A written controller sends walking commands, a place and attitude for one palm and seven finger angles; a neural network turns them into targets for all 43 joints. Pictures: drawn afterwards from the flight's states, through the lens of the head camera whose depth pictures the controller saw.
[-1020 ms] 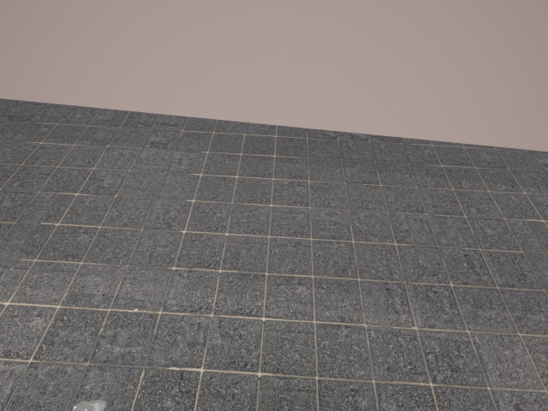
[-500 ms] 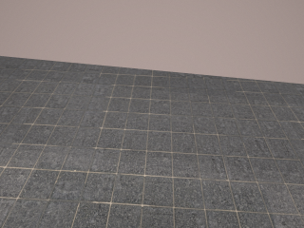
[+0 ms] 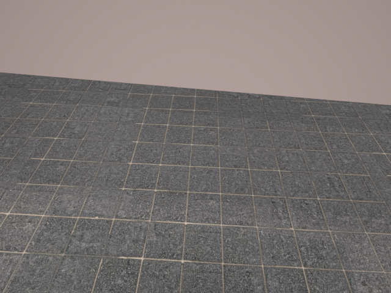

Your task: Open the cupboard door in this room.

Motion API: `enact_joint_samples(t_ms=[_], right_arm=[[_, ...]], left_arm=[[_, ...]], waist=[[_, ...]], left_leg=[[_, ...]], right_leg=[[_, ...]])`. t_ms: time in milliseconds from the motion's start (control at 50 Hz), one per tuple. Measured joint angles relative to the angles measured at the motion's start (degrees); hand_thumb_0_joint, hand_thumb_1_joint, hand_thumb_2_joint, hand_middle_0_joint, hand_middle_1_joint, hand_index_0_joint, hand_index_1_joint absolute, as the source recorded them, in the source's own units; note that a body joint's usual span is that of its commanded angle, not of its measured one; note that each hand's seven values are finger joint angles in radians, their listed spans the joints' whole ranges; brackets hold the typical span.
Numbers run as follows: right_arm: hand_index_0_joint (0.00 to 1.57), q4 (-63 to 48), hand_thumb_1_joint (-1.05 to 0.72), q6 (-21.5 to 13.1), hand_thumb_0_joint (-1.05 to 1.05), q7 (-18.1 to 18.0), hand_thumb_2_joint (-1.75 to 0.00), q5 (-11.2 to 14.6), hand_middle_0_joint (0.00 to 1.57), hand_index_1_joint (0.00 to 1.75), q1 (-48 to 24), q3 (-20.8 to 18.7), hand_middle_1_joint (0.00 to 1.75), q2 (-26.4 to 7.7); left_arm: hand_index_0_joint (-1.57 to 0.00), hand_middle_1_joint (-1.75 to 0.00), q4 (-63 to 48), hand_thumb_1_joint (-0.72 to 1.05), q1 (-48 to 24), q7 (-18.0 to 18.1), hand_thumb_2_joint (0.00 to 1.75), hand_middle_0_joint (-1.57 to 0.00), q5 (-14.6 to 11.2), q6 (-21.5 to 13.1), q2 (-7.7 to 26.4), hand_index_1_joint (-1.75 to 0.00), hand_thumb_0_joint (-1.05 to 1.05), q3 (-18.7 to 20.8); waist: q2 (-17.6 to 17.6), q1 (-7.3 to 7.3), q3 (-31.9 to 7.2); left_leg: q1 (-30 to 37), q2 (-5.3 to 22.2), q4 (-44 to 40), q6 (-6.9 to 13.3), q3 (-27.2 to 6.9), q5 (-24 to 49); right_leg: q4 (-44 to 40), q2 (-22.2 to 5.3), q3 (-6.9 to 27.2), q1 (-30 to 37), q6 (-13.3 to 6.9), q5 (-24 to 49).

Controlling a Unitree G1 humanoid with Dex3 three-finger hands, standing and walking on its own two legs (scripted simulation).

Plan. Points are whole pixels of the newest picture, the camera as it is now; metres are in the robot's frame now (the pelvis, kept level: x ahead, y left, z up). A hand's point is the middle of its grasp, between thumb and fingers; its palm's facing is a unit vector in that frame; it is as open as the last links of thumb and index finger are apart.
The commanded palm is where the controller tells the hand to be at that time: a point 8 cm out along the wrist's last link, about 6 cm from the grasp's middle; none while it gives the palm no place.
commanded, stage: turn or walk to find it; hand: left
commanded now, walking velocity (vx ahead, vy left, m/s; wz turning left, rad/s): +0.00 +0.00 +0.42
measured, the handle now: out of the picture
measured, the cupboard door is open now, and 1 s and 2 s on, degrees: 0 0 0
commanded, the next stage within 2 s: none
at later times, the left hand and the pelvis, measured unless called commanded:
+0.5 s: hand out of the picture +0.01 +0.20 -0.17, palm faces +0.19 -0.94 -0.27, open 7.4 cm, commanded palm none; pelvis -0.03 -0.02 -0.02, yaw +10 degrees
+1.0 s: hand out of the picture -0.14 +0.21 -0.19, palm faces +0.44 -0.87 -0.24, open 7.4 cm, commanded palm none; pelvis -0.08 +0.00 -0.01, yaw +24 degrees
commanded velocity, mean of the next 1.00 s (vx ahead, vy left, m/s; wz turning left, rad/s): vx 0.00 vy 0.00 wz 0.42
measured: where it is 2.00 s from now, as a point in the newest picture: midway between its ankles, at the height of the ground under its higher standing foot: outside the picture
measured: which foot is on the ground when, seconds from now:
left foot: down 0.00-0.50, up 0.52-0.86, down 0.88-1.00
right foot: down 0.00-0.26, up 0.28-0.48, down 0.50-0.88, up 0.90-1.00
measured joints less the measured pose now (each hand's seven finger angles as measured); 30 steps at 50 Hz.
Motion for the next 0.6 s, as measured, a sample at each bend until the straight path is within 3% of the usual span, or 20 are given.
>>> enact_joint_samples(t_ms=[120, 280, 380, 440, 500, 560, 600], right_arm=[[0.20, -2.1, -0.91, 1.4, 0.01, -0.1, -0.90, -0.2, 0.20, 0.30, 1.4, -0.2, 0.30, 1.8], [0.20, -5.6, -0.91, 2.4, 0.01, 0.3, -0.90, -0.3, 0.20, 0.29, 3.9, -0.6, 0.30, 6.7], [0.21, -7.2, -0.91, 2.1, 0.01, -0.1, -0.90, -0.5, 0.20, 0.30, 4.9, -0.8, 0.30, 9.3], [0.21, -7.7, -0.91, 2.4, 0.01, -0.3, -0.90, -0.5, 0.20, 0.30, 5.2, -1.3, 0.30, 9.2], [0.21, -8.3, -0.91, 3.0, 0.01, -0.2, -0.90, -0.2, 0.20, 0.30, 5.7, -2.1, 0.30, 8.4], [0.21, -8.1, -0.91, 4.0, 0.01, -0.1, -0.90, -0.2, 0.20, 0.30, 5.2, -3.5, 0.30, 7.0], [0.21, -7.8, -0.91, 4.4, 0.01, 0.2, -0.90, -0.2, 0.20, 0.30, 4.7, -4.2, 0.30, 6.0]], left_arm=[[-0.21, -0.30, -2.5, 0.90, 0.5, 1.0, 0.90, -0.20, 0.0, 1.2, -2.1, -0.30, 0.01, 0.3], [-0.21, -0.30, -5.6, 0.90, 3.1, 1.3, 0.90, -0.20, 0.1, 2.8, -4.9, -0.30, 0.01, 0.8], [-0.21, -0.30, -6.6, 0.91, 3.2, 1.6, 0.90, -0.20, -0.2, 3.0, -5.6, -0.30, 0.01, 1.7], [-0.21, -0.30, -7.6, 0.91, 3.5, 1.6, 0.90, -0.20, -0.5, 2.5, -6.3, -0.30, 0.01, 2.0], [-0.20, -0.30, -8.9, 0.91, 4.4, 1.6, 0.90, -0.20, -0.5, 1.5, -6.6, -0.30, 0.01, 2.1], [-0.21, -0.30, -8.9, 0.91, 5.1, 1.8, 0.90, -0.20, 0.3, 0.9, -7.5, -0.30, 0.01, 2.0], [-0.21, -0.30, -8.8, 0.91, 6.1, 1.9, 0.90, -0.20, 0.5, 0.8, -7.9, -0.30, 0.00, 1.9]], waist=[[0.1, -0.13, 0.1], [-1.6, 0.00, 1.1], [-1.0, -0.28, 2.1], [0.5, -0.40, 2.1], [1.3, -0.15, 1.2], [2.4, 0.02, 1.7], [2.2, 0.13, 1.6]], left_leg=[[-4.1, -0.7, 5.0, 0.0, -1.8, -1.8], [-8.7, -3.2, 11.9, 1.3, -3.4, -4.4], [-9.1, -3.5, 9.0, 1.2, -5.7, -1.5], [-9.5, -3.3, 7.4, 0.4, -7.6, 0.2], [-11.5, -4.0, 9.1, -0.8, -9.2, 0.3], [-16.2, -4.0, 22.3, -0.6, -6.8, -10.4], [-18.9, -3.4, 32.6, -0.7, -4.1, -11.7]], right_leg=[[4.0, -0.7, -1.8, -2.9, 0.2, -2.1], [13.2, -2.9, -3.0, -7.4, 1.3, -7.6], [25.7, -0.7, -0.8, -11.2, 1.7, -16.4], [21.6, 0.1, -0.6, -9.3, 2.1, -15.9], [9.1, -0.1, -0.8, -4.3, 1.7, -9.2], [9.6, -0.5, -2.8, -4.0, -0.7, -7.2], [8.6, -1.3, -3.7, -3.0, -1.1, -6.6]])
